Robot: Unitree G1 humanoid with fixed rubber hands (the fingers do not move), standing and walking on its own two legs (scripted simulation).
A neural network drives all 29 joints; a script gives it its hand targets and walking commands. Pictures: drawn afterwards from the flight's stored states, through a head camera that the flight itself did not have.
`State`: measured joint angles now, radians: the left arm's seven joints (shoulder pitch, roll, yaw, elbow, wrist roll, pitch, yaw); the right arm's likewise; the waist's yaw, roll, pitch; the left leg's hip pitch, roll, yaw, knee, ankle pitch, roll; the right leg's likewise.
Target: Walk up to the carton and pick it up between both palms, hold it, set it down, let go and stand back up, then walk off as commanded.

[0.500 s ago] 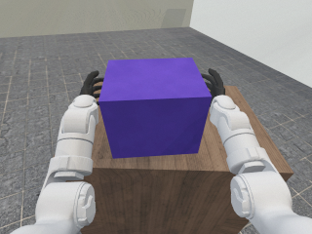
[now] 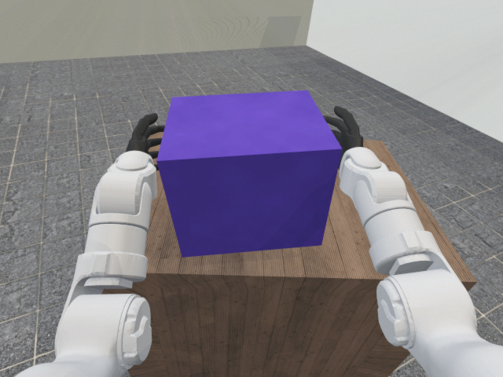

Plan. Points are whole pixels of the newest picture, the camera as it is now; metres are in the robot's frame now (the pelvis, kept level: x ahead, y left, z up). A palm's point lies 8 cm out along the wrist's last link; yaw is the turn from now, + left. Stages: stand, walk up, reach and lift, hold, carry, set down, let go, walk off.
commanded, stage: reach and lift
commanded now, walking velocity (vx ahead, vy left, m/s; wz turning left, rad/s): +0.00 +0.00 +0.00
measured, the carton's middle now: (246, 171) +0.41 +0.00 +0.17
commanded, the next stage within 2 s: hold in 0.38 s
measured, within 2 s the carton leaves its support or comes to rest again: neither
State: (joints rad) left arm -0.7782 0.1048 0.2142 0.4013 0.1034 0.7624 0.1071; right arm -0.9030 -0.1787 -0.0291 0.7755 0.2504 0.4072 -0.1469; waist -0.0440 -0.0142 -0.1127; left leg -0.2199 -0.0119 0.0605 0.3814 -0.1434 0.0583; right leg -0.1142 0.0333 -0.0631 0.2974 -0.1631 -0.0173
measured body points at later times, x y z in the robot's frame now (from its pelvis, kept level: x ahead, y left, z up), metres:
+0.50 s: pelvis +0.01 +0.01 +0.00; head -0.05 +0.02 +0.45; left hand +0.40 +0.16 +0.22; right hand +0.40 -0.17 +0.24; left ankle +0.04 +0.08 -0.75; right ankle +0.00 -0.11 -0.75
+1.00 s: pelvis +0.00 +0.00 +0.00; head -0.08 +0.02 +0.44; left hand +0.38 +0.16 +0.25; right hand +0.39 -0.17 +0.27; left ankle +0.04 +0.08 -0.75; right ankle +0.00 -0.11 -0.75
